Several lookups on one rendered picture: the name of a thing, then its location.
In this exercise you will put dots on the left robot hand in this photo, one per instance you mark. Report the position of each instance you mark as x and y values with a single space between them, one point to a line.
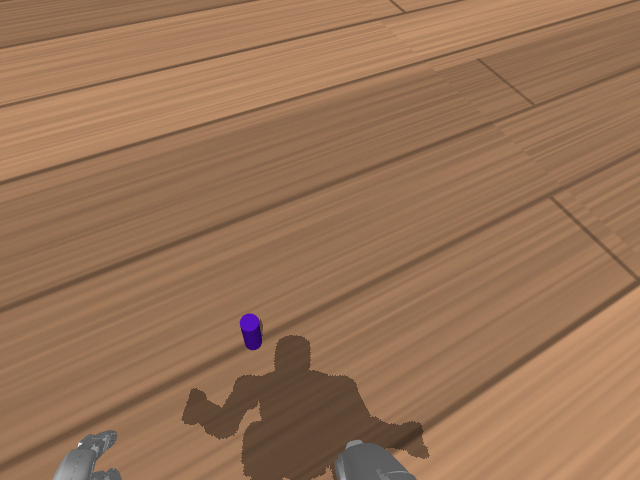
79 463

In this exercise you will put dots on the can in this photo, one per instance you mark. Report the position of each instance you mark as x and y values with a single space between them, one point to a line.
250 328

